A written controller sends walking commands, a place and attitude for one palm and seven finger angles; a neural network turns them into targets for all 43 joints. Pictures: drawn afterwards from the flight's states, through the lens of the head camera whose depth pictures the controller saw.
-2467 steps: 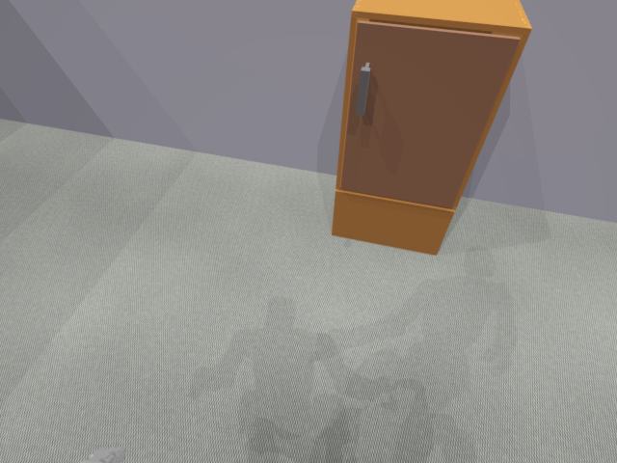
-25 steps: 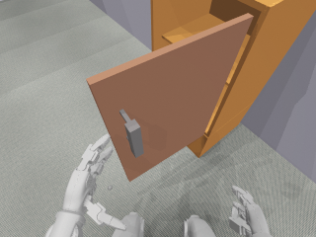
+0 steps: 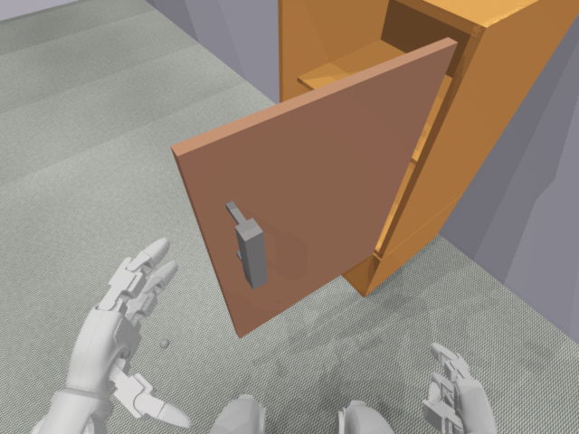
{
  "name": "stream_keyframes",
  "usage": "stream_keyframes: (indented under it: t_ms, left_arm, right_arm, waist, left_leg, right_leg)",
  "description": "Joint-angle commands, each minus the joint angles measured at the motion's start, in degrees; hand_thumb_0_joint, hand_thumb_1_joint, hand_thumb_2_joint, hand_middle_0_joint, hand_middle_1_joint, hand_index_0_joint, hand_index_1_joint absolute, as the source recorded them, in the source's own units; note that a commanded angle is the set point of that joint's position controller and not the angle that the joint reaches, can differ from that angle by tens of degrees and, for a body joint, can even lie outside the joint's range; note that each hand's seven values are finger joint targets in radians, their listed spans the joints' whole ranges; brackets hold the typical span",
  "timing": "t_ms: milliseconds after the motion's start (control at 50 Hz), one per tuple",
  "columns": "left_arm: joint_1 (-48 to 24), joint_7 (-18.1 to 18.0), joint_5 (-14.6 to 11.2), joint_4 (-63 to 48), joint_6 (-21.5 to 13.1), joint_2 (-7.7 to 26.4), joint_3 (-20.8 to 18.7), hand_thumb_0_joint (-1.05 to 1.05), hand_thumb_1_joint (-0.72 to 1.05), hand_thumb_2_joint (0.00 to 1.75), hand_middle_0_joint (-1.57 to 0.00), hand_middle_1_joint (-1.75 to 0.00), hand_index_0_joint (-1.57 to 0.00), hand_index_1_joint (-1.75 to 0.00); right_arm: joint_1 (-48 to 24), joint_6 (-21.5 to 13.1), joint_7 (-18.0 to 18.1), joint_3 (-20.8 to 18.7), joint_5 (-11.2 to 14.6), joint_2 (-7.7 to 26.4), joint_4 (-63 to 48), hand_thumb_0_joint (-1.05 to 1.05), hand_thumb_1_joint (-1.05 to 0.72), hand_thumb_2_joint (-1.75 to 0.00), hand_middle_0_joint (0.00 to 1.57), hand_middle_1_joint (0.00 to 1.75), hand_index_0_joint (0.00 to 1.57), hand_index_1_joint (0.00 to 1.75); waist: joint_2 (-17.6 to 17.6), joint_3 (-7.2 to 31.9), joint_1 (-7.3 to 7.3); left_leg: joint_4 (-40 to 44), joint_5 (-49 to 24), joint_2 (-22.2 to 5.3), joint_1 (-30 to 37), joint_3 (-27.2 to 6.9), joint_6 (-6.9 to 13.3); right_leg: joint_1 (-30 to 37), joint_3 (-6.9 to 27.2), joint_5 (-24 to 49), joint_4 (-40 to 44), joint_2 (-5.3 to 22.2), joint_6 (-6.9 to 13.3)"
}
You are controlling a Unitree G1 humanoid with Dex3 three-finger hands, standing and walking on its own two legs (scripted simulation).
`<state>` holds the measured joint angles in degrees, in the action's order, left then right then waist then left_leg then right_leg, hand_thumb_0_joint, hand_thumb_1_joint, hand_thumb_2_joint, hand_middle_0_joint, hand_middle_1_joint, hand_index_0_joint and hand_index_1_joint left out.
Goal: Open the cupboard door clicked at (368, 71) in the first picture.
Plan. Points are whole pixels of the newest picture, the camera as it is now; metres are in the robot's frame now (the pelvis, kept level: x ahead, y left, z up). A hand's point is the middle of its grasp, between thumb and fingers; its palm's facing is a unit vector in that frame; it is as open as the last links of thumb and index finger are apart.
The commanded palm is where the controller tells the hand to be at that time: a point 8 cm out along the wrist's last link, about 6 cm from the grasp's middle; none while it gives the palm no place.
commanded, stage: draw the hand back to the body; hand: left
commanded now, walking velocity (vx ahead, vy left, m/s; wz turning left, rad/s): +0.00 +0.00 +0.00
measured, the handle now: (245, 245) +0.36 +0.09 +0.05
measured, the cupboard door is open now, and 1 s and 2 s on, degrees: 85 85 85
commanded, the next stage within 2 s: step back with the hand held close in 1.40 s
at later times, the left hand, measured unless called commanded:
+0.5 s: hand (73, 324) +0.21 +0.22 +0.15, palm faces +0.18 -0.93 -0.32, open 15.1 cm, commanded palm +0.17 +0.27 +0.18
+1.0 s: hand out of the picture +0.23 +0.26 +0.25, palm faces +0.43 -0.80 -0.42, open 9.3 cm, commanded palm +0.18 +0.30 +0.27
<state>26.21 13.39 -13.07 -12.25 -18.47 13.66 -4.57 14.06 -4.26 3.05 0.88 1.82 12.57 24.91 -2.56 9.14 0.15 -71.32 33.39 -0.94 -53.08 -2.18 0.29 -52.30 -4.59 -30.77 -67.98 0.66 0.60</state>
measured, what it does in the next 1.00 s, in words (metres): rises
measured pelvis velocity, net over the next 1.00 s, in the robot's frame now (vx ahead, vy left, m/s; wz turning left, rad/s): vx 0.04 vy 0.00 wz -0.01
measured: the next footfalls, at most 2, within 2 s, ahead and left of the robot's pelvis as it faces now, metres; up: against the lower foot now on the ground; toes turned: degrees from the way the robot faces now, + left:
none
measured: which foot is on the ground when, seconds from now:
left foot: down 0.00-1.00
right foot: down 0.00-1.00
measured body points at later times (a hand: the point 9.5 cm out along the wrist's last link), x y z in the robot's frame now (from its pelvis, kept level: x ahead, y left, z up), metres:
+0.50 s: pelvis +0.02 +0.02 +0.06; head +0.02 +0.01 +0.51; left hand +0.19 +0.27 +0.17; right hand +0.20 -0.20 +0.00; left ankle +0.01 +0.11 -0.64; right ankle +0.03 -0.12 -0.64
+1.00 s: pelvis +0.04 +0.00 +0.10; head +0.02 -0.01 +0.55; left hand +0.20 +0.30 +0.27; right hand +0.23 -0.21 +0.02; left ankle +0.01 +0.11 -0.64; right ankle +0.03 -0.12 -0.64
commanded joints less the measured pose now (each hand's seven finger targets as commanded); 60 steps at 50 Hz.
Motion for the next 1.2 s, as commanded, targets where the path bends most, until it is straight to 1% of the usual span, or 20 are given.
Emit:
stream_keyframes:
  t_ms: [0,40,140,200,300,320,340,360,380,420,440,520,640,720,820,840,1000,1060,1140,1180]
  left_arm:
    - [3.8,-0.6,-2.0,-13.4,0.8,5.3,-4.3,0.00,-0.50,0.30,-0.15,-0.30,-0.15,-0.30]
    - [4.6,-0.6,-2.6,-13.3,1.7,5.6,-5.2,0.00,-0.50,0.30,-0.15,-0.30,-0.15,-0.30]
    - [3.3,-0.5,-2.7,-16.0,1.0,6.8,-5.7,0.00,-0.50,0.30,-0.15,-0.30,-0.15,-0.30]
    - [2.3,0.0,-3.0,-18.3,0.4,7.8,-6.6,0.00,-0.50,0.30,-0.15,-0.30,-0.15,-0.30]
    - [3.3,0.9,-3.7,-20.1,2.4,9.3,-8.7,0.00,-0.32,0.37,-0.16,-0.30,-0.16,-0.30]
    - [4.1,-8.6,5.0,-23.9,6.3,16.8,-10.9,0.00,-0.29,0.39,-0.16,-0.30,-0.16,-0.30]
    - [7.3,-13.2,6.6,-23.6,9.1,12.3,-8.8,0.00,-0.26,0.40,-0.16,-0.30,-0.16,-0.30]
    - [8.1,-15.0,7.0,-23.8,11.0,8.9,-6.0,0.00,-0.22,0.42,-0.16,-0.30,-0.16,-0.30]
    - [8.1,-16.7,8.0,-22.9,12.4,8.2,-5.5,0.00,-0.18,0.43,-0.16,-0.30,-0.16,-0.30]
    - [7.8,-19.2,9.4,-24.2,13.7,10.2,-7.2,0.00,-0.12,0.47,-0.16,-0.30,-0.16,-0.30]
    - [7.5,-20.1,9.9,-24.4,14.1,11.4,-8.2,0.00,-0.08,0.48,-0.16,-0.30,-0.16,-0.30]
    - [4.3,-22.0,11.1,-25.3,14.4,12.0,-8.7,0.00,0.06,0.54,-0.17,-0.30,-0.17,-0.30]
    - [1.6,-22.9,11.4,-24.1,14.2,14.2,-12.4,0.00,0.27,0.63,-0.18,-0.30,-0.18,-0.30]
    - [1.7,-22.6,11.1,-24.2,13.7,14.1,-14.0,0.00,0.41,0.69,-0.18,-0.30,-0.18,-0.30]
    - [0.9,-22.1,10.4,-22.9,13.2,15.2,-17.5,0.00,0.58,0.76,-0.19,-0.30,-0.19,-0.30]
    - [0.5,-22.2,10.4,-22.7,13.0,16.5,-19.0,0.00,0.62,0.78,-0.19,-0.30,-0.19,-0.30]
    - [-5.1,-21.9,10.0,-25.4,11.5,18.0,-22.3,0.00,0.90,0.90,-0.20,-0.30,-0.20,-0.30]
    - [-2.2,-21.1,9.7,-20.1,12.1,14.1,-19.4,0.00,0.90,0.90,-0.20,-0.30,-0.20,-0.30]
    - [-2.8,-20.8,9.7,-19.4,11.9,15.8,-20.7,0.00,0.90,0.90,-0.20,-0.30,-0.20,-0.30]
    - [-3.3,-20.7,9.7,-20.9,11.6,15.9,-20.7,0.00,0.90,0.90,-0.20,-0.30,-0.20,-0.30]
  right_arm:
    - [-2.8,-2.8,1.0,-2.9,0.7,7.1,-10.8,0.00,-0.90,-0.90,0.20,0.30,0.20,0.30]
    - [-3.2,-2.8,1.3,-2.8,0.7,7.1,-11.0,0.00,-0.90,-0.90,0.20,0.30,0.20,0.30]
    - [-2.5,-3.6,1.4,-2.1,0.5,7.4,-11.3,0.00,-0.90,-0.90,0.20,0.30,0.20,0.30]
    - [-1.8,-4.5,1.3,-1.8,0.6,7.5,-11.2,0.00,-0.90,-0.90,0.20,0.30,0.20,0.30]
    - [-2.1,-5.7,1.1,-1.3,1.1,7.4,-10.7,0.00,-0.90,-0.90,0.20,0.30,0.20,0.30]
    - [-2.5,-4.5,2.8,-1.4,0.5,6.9,-11.0,0.00,-0.90,-0.90,0.20,0.30,0.20,0.30]
    - [-2.7,-4.2,3.2,-0.9,0.1,6.1,-10.7,0.00,-0.90,-0.90,0.20,0.30,0.20,0.30]
    - [-2.8,-3.9,3.3,-0.7,0.1,5.9,-10.8,0.00,-0.90,-0.90,0.20,0.30,0.20,0.30]
    - [-2.3,-3.3,3.4,-0.6,0.2,5.7,-9.9,0.00,-0.90,-0.90,0.20,0.30,0.20,0.30]
    - [-2.6,-2.8,3.5,-0.5,0.1,6.0,-9.0,0.00,-0.90,-0.90,0.20,0.30,0.20,0.30]
    - [-2.9,-2.9,3.7,-0.5,-0.2,6.3,-8.7,0.00,-0.90,-0.90,0.20,0.30,0.20,0.30]
    - [-3.2,-3.7,4.0,-0.2,-0.5,6.4,-7.3,0.00,-0.90,-0.90,0.20,0.30,0.20,0.30]
    - [-5.1,-5.4,4.1,0.1,-0.9,6.8,-4.1,0.00,-0.90,-0.90,0.20,0.30,0.20,0.30]
    - [-6.0,-6.0,3.6,0.0,-1.0,6.4,-2.5,0.00,-0.90,-0.90,0.20,0.30,0.20,0.30]
    - [-7.5,-5.9,3.2,-0.3,-1.2,6.3,-0.8,0.00,-0.90,-0.90,0.20,0.30,0.20,0.30]
    - [-8.1,-5.9,3.2,-0.5,-1.2,6.5,-0.4,0.00,-0.90,-0.90,0.20,0.30,0.20,0.30]
    - [-9.1,-6.0,2.8,-0.9,-1.5,6.3,1.1,0.00,-0.90,-0.90,0.20,0.30,0.20,0.30]
    - [-9.1,-5.4,2.4,-1.1,-1.6,6.4,1.7,0.00,-0.90,-0.90,0.20,0.30,0.20,0.30]
    - [-9.6,-4.6,2.4,-1.8,-1.7,7.0,1.9,0.00,-0.90,-0.90,0.20,0.30,0.20,0.30]
    - [-9.9,-4.4,2.3,-1.7,-1.8,6.6,1.6,0.00,-0.90,-0.90,0.20,0.30,0.20,0.30]
  waist:
    - [0.8,10.1,-0.47]
    - [3.0,8.3,-0.52]
    - [1.1,4.2,-0.81]
    - [-1.1,4.6,-0.67]
    - [-3.7,4.5,0.00]
    - [-4.0,6.4,3.74]
    - [-3.2,3.0,2.34]
    - [-2.6,0.5,1.51]
    - [-3.9,-1.1,1.28]
    - [-4.0,-1.1,1.38]
    - [-0.6,-0.5,1.60]
    - [-0.6,-1.2,1.25]
    - [-0.1,-3.1,2.36]
    - [-0.4,-4.0,2.74]
    - [0.4,-5.4,3.27]
    - [0.0,-4.9,3.65]
    - [-2.9,-5.3,3.57]
    - [-0.2,-8.3,3.19]
    - [1.8,-7.3,3.66]
    - [1.2,-6.0,3.71]
  left_leg:
    - [16.4,-14.2,2.3,10.7,-0.1,0.5]
    - [17.5,-14.1,2.1,11.2,-0.4,0.6]
    - [20.5,-13.7,1.7,14.0,-0.8,0.4]
    - [22.0,-14.1,1.5,16.7,-1.1,0.2]
    - [24.6,-16.3,1.1,20.0,-1.5,0.0]
    - [29.0,-16.4,0.3,21.4,-1.0,0.2]
    - [30.4,-14.6,0.3,21.6,-1.2,0.1]
    - [31.0,-13.3,0.1,21.3,-1.4,0.0]
    - [31.4,-13.2,-0.1,21.7,-1.2,0.1]
    - [32.4,-16.2,-0.3,24.1,-1.1,0.2]
    - [32.7,-18.0,-0.3,25.0,-0.8,0.4]
    - [35.7,-20.5,-0.4,30.2,-0.3,0.5]
    - [40.3,-25.2,-0.4,35.2,-0.1,0.4]
    - [42.7,-30.6,-0.6,38.7,0.4,0.2]
    - [45.1,-32.5,-0.4,41.2,1.7,0.4]
    - [45.4,-33.0,-0.5,41.9,2.1,0.5]
    - [48.0,-34.5,-0.3,46.2,2.8,0.6]
    - [48.9,-34.0,-0.5,46.1,3.0,0.7]
    - [49.4,-33.2,-0.4,46.9,3.3,1.0]
    - [49.5,-33.3,-0.2,47.3,3.4,1.2]
  right_leg:
    - [15.2,1.2,11.6,15.3,-2.0,0.6]
    - [16.1,0.9,11.2,16.5,-2.2,0.6]
    - [16.4,0.0,10.6,18.3,-2.4,0.8]
    - [17.3,-0.1,10.9,19.0,-2.4,0.9]
    - [20.5,-0.6,12.9,20.7,-2.5,0.9]
    - [23.6,2.6,12.7,23.7,-0.8,1.6]
    - [23.3,1.9,11.4,25.2,-1.0,1.4]
    - [22.9,1.8,10.7,25.7,-0.7,1.2]
    - [23.7,1.7,10.5,26.4,-0.5,1.2]
    - [26.2,1.4,12.9,27.9,-0.5,1.3]
    - [28.0,1.3,14.2,28.9,-0.6,1.2]
    - [31.1,1.4,16.3,31.9,-0.2,0.8]
    - [37.2,1.4,20.0,36.4,-0.2,0.9]
    - [40.6,1.3,23.8,38.5,-0.1,0.6]
    - [44.4,1.6,27.5,41.7,-0.1,0.6]
    - [45.4,1.8,28.4,42.4,-0.1,0.7]
    - [47.5,2.2,30.1,45.6,-0.3,0.5]
    - [47.1,2.1,29.9,46.6,-0.4,0.2]
    - [48.2,2.6,30.2,47.7,-0.4,0.2]
    - [49.0,2.8,30.6,47.7,-0.3,0.1]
